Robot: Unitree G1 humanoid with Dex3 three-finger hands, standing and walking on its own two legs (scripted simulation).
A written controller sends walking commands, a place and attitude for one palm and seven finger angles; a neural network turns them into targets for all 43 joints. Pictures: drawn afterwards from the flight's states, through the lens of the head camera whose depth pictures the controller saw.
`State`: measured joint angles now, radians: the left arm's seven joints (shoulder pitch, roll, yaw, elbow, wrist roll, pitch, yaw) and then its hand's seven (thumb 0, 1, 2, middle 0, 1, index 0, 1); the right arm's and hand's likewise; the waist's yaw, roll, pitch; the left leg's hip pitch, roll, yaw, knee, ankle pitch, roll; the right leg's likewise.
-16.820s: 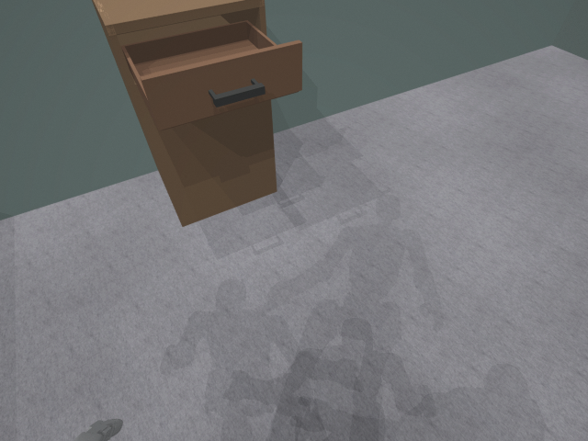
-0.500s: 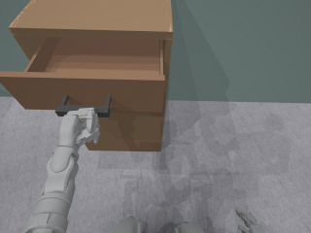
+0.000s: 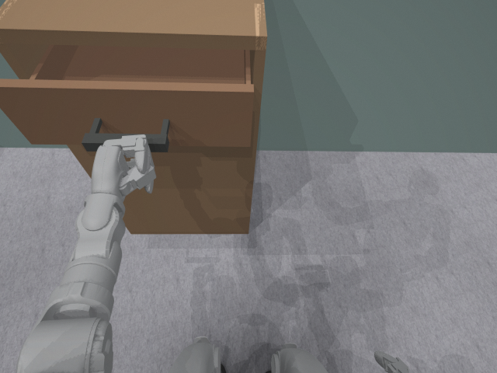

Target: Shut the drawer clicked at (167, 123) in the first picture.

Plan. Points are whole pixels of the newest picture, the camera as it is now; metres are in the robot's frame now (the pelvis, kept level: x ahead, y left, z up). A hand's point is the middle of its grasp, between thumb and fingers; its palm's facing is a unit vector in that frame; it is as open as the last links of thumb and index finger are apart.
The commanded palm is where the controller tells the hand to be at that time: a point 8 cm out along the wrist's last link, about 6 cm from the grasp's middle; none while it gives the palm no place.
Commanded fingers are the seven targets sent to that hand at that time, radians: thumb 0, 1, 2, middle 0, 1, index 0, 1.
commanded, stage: push the drawer shut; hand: left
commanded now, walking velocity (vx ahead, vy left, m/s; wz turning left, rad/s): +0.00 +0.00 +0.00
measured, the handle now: (129, 133) +0.50 +0.21 +0.06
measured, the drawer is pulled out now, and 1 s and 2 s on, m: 0.11 0.00 0.00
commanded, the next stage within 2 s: pull the fist back off the drawer in 1.42 s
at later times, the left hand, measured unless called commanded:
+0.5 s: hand (156, 141) +0.48 +0.16 +0.06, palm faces +0.01 -1.00 -0.05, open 3.2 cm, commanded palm +0.47 +0.21 +0.06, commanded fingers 0.00 0.90 0.90 -1.40 -1.60 -1.40 -1.60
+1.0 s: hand (157, 120) +0.54 +0.16 +0.06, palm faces +0.00 -1.00 -0.04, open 2.9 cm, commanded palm +0.54 +0.20 +0.06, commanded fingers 0.00 0.90 0.90 -1.40 -1.60 -1.40 -1.60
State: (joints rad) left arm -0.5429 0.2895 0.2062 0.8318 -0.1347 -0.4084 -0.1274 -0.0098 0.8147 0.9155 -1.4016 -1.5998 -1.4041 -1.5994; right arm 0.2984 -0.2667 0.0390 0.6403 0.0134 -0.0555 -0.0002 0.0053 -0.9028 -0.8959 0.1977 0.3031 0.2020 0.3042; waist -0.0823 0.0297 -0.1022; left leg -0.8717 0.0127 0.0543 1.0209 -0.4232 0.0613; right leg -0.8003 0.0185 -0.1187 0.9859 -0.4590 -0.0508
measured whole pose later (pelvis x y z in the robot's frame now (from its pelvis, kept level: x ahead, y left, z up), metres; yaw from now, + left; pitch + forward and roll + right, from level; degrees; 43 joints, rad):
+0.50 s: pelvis +0.00 -0.01 -0.01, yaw -1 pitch +20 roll -3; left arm -0.81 0.42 0.33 1.11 -0.09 -0.44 -0.17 0.01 0.82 0.92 -1.40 -1.60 -1.40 -1.60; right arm 0.35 -0.27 0.04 0.65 0.00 -0.02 0.01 0.00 -0.90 -0.90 0.20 0.30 0.20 0.30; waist -0.14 0.04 -0.11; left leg -1.00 0.04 0.04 1.09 -0.43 0.05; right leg -0.92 0.04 -0.13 1.04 -0.46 -0.07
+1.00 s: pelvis +0.00 +0.00 -0.02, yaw -2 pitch +24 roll -4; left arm -1.00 0.52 0.38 1.25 -0.03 -0.41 -0.17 -0.03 0.74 0.94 -1.40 -1.60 -1.40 -1.60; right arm 0.40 -0.28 0.06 0.65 -0.03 0.02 0.03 0.00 -0.90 -0.90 0.20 0.30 0.20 0.30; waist -0.19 0.05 -0.11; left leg -1.10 0.05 0.03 1.13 -0.45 0.06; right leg -1.01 0.05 -0.14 1.05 -0.46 -0.05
